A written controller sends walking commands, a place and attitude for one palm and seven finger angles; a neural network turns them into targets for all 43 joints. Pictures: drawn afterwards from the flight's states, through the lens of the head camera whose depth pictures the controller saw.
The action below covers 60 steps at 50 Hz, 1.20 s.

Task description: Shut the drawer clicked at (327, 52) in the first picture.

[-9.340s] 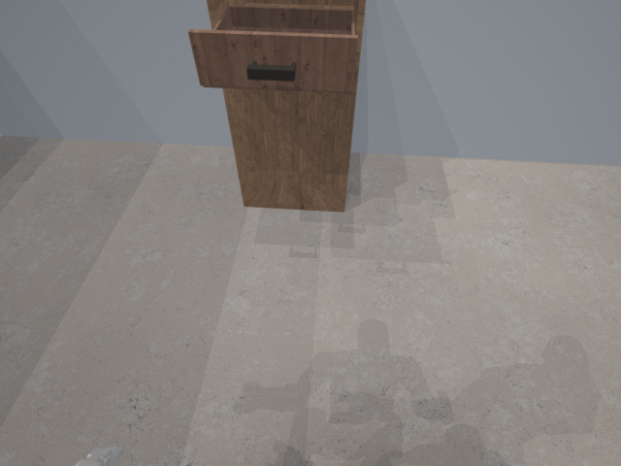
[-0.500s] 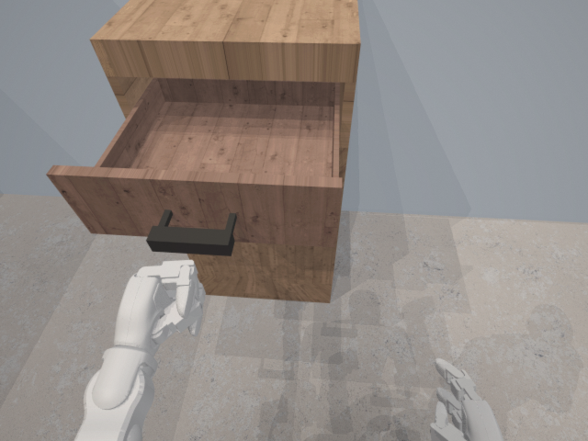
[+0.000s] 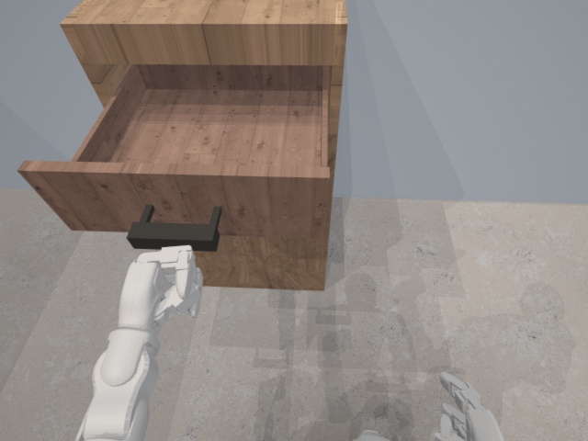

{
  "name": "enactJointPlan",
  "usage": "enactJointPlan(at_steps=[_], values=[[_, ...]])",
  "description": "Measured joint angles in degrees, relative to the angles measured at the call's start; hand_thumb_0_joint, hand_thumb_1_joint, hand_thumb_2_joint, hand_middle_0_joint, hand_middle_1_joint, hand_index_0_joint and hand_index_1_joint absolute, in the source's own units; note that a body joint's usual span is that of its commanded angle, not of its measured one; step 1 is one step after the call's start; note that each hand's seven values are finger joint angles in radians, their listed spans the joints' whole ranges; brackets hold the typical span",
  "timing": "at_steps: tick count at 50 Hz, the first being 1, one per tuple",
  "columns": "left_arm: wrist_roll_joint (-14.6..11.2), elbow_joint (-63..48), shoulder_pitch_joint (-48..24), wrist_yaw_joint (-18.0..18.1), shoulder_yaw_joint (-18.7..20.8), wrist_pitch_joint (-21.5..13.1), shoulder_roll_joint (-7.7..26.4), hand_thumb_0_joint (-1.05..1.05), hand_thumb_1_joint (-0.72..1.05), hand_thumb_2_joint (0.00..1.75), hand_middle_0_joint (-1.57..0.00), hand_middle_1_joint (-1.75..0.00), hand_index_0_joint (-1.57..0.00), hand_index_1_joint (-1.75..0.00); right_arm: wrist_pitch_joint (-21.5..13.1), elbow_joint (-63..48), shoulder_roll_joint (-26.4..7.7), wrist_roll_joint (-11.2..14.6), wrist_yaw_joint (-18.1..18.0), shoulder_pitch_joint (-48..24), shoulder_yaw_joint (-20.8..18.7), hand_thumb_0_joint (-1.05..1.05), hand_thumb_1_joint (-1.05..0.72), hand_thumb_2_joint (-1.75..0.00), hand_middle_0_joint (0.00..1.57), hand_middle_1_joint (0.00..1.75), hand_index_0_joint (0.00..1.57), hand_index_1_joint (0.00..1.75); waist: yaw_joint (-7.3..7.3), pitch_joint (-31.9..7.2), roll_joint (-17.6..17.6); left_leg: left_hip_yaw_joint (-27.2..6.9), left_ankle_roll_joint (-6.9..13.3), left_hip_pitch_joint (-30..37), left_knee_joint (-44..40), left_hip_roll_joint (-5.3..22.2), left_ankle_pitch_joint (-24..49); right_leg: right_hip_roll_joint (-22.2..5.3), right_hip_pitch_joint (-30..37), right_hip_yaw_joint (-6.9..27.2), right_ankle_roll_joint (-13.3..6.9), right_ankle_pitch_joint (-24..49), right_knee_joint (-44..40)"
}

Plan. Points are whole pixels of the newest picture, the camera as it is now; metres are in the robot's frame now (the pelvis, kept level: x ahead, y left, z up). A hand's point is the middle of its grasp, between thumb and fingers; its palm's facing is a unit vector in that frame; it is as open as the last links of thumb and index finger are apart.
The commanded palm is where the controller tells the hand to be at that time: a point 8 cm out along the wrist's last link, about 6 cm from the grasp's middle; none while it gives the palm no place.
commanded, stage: bring the fist close to the handle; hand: left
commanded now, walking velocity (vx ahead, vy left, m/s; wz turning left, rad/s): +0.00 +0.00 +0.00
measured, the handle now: (178, 224) +0.39 +0.19 +0.07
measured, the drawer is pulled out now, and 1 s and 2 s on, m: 0.27 0.20 0.08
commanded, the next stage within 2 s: push the drawer shut in 0.10 s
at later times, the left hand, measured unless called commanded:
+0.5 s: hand (200, 273) +0.31 +0.14 +0.07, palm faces -0.03 -1.00 -0.06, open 3.2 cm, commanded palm +0.30 +0.19 +0.07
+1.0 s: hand (208, 233) +0.38 +0.14 +0.07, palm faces -0.03 -1.00 -0.05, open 3.1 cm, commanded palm +0.36 +0.20 +0.07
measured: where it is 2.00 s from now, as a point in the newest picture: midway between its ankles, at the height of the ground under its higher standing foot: outside the picture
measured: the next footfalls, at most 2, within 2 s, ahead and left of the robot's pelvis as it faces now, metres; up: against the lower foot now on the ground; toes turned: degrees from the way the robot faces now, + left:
none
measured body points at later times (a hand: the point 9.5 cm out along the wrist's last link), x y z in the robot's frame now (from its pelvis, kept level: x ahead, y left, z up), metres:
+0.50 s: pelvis +0.00 +0.00 +0.00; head +0.05 -0.02 +0.45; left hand +0.31 +0.19 +0.07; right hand +0.16 -0.24 -0.10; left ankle -0.04 +0.12 -0.70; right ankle +0.04 -0.12 -0.70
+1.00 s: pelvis -0.02 +0.00 +0.00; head +0.05 -0.02 +0.44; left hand +0.37 +0.19 +0.07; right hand +0.09 -0.26 -0.12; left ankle -0.04 +0.12 -0.70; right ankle +0.04 -0.12 -0.70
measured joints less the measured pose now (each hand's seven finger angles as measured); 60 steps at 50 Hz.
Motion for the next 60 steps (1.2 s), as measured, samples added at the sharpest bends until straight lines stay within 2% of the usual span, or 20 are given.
enactJointPlan(at_steps=[14,21,31,50,60], values=[[-0.6,0.8,-0.3,-1.2,0.1,-0.5,0.3,0.01,0.90,0.90,-1.40,-1.60,-1.40,-1.60,0.4,-0.8,-0.3,0.2,-0.4,-1.2,0.1,0.02,-0.91,-0.90,0.20,0.30,0.20,0.30,0.22,0.0,0.1,-0.6,-0.3,0.0,0.2,0.0,0.0,0.0,0.2,-0.5,-0.3,-0.2,0.3],[-0.2,5.7,-6.8,-0.9,0.6,0.0,0.8,0.01,0.90,0.90,-1.40,-1.60,-1.40,-1.60,0.7,0.0,-0.2,0.2,-0.7,-2.0,0.5,0.02,-0.91,-0.90,0.21,0.30,0.20,0.30,0.09,0.3,-0.1,-0.7,-0.3,-1.0,1.0,-0.1,0.0,-0.2,-0.6,-0.6,-0.3,-0.3,1.0],[0.1,11.0,-11.6,-0.4,1.1,-0.3,0.8,0.01,0.88,0.93,-1.40,-1.60,-1.40,-1.60,1.6,1.2,-0.2,0.1,-0.6,-0.4,0.4,0.02,-0.91,-0.90,0.21,0.30,0.20,0.30,-0.14,0.3,-0.1,-0.6,-0.2,-1.3,0.6,-0.3,0.4,-0.3,-1.0,-0.4,-0.2,0.2,0.6],[0.2,31.1,-29.1,-1.7,5.8,-3.3,4.1,-0.01,0.84,0.91,-1.40,-1.60,-1.40,-1.60,4.2,3.2,-1.1,0.2,-1.1,1.2,0.3,0.01,-0.91,-0.90,0.21,0.30,0.20,0.30,-2.31,0.9,-0.8,0.0,-0.1,-3.9,1.0,-0.1,1.5,0.0,-3.6,0.2,-0.3,1.9,0.1],[1.0,38.5,-34.8,-2.0,8.7,-5.4,5.1,0.02,0.87,0.91,-1.40,-1.60,-1.40,-1.60,6.0,3.5,-1.2,-0.3,-0.3,3.3,0.0,0.01,-0.91,-0.90,0.21,0.30,0.20,0.30,-3.48,0.2,-1.0,0.8,0.0,-5.5,1.3,0.1,1.4,0.3,-5.5,1.0,-0.3,2.2,0.4]])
